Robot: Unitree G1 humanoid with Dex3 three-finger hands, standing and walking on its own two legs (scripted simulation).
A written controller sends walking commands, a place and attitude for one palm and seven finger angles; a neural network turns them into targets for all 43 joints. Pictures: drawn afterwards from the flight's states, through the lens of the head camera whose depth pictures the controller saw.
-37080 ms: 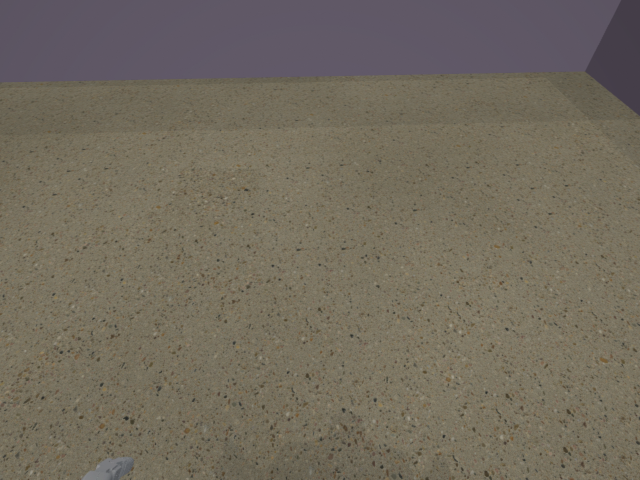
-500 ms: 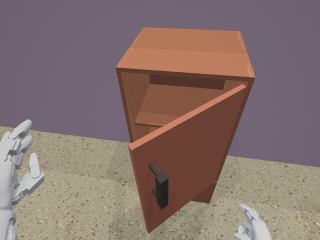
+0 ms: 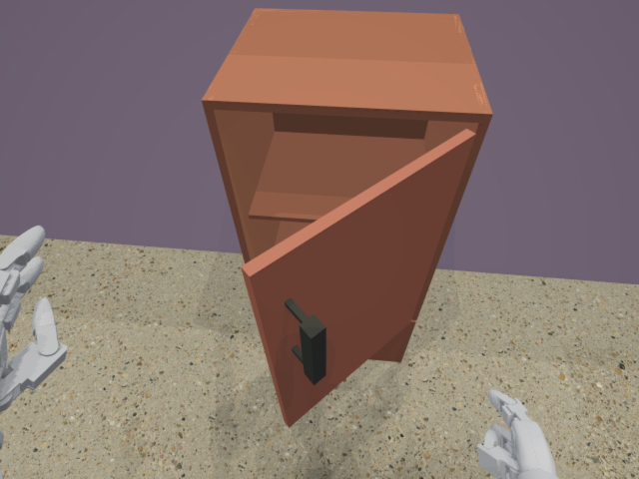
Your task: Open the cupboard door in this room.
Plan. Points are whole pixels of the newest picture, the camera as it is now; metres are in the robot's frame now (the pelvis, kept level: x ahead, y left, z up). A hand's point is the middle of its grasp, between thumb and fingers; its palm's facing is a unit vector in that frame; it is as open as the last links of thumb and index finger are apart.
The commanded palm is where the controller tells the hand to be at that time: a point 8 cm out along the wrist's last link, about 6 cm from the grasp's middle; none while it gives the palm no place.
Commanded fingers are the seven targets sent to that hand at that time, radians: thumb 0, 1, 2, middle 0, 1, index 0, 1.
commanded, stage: step back with the hand held close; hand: left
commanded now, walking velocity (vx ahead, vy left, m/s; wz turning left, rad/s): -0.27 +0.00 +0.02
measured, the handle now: (304, 342) +0.31 +0.05 -0.04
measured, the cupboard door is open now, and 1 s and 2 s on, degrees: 46 46 46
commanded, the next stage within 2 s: stop stepping back and stand still in 0.72 s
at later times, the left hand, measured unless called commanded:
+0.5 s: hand out of the picture +0.08 +0.30 +0.16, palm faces +0.49 -0.72 -0.49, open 7.4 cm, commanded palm +0.00 +0.33 +0.17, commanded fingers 0.00 0.90 0.90 -0.20 -0.30 -0.20 -0.30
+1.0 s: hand out of the picture -0.01 +0.27 +0.18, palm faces +0.42 -0.81 -0.41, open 7.4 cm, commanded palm -0.09 +0.32 +0.17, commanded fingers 0.00 0.90 0.90 -0.20 -0.30 -0.20 -0.30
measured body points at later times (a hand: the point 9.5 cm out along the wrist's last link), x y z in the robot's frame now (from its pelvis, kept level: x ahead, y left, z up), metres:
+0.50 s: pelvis -0.10 +0.02 -0.02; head -0.08 +0.03 +0.43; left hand +0.05 +0.33 +0.19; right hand +0.09 -0.20 -0.10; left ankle +0.03 +0.12 -0.74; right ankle -0.02 -0.10 -0.74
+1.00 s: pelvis -0.21 +0.01 -0.01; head -0.18 +0.05 +0.44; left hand -0.04 +0.31 +0.20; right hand -0.02 -0.18 -0.07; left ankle -0.07 +0.12 -0.74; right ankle -0.35 -0.11 -0.71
